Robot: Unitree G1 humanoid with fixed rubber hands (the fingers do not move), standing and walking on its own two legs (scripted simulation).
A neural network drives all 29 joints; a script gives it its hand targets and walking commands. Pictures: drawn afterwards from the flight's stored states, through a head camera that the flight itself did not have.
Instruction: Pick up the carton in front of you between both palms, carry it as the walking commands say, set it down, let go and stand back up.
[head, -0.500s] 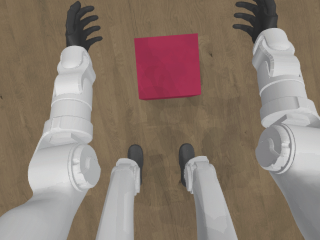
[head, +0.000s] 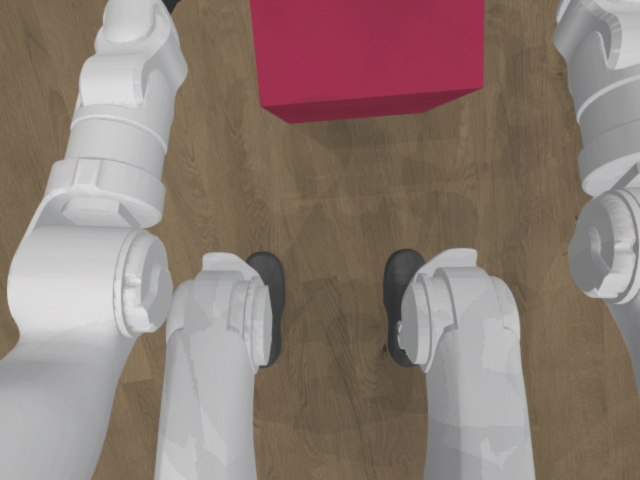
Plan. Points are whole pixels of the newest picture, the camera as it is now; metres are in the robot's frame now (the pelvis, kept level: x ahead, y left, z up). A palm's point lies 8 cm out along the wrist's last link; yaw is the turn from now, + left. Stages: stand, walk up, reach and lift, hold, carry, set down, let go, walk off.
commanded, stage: reach and lift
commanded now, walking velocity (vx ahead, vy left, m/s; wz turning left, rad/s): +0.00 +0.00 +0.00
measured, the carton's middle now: (356, 23) +0.57 -0.05 -0.29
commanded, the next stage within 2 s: none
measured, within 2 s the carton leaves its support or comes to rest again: leaves its support in 1.10 s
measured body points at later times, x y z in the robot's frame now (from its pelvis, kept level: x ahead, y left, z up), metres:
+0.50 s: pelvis +0.01 +0.00 -0.05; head +0.39 -0.03 +0.18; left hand +0.58 +0.14 -0.23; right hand +0.58 -0.21 -0.23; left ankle +0.11 +0.13 -0.38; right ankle +0.11 -0.12 -0.38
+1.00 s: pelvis +0.00 -0.01 -0.05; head +0.38 -0.03 +0.18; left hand +0.58 +0.12 -0.23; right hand +0.58 -0.19 -0.22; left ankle +0.11 +0.13 -0.38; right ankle +0.11 -0.12 -0.38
